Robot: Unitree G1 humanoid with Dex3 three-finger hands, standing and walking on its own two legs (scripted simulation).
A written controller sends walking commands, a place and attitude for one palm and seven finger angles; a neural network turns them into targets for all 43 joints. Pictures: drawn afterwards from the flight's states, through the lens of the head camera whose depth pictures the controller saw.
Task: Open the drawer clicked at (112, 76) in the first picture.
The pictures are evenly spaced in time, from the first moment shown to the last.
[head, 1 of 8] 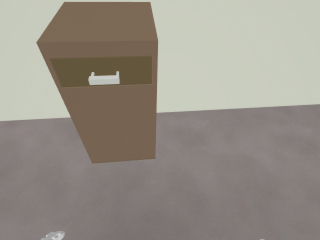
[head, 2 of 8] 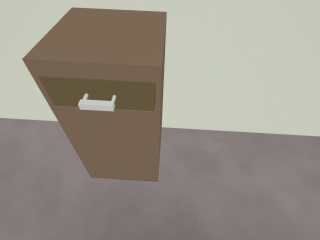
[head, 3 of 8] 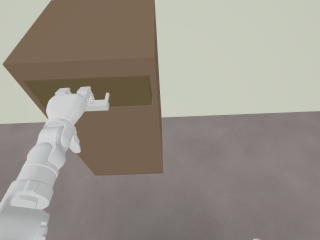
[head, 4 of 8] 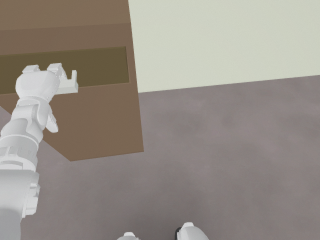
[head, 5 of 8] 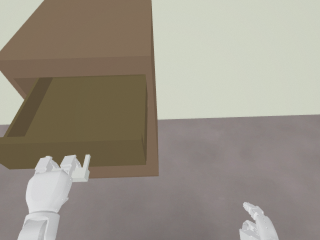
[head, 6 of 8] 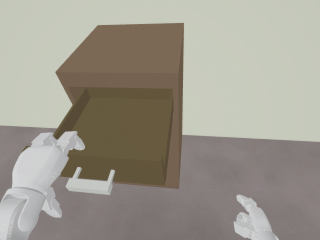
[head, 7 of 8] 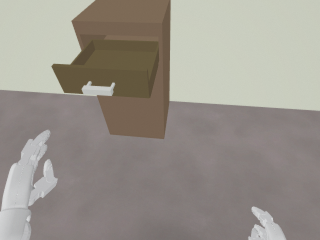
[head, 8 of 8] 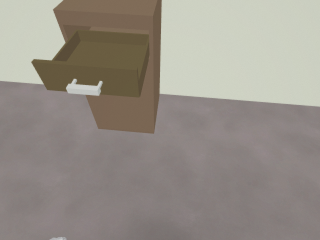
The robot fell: no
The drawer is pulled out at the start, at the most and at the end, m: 0.00 0.30 0.30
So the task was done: yes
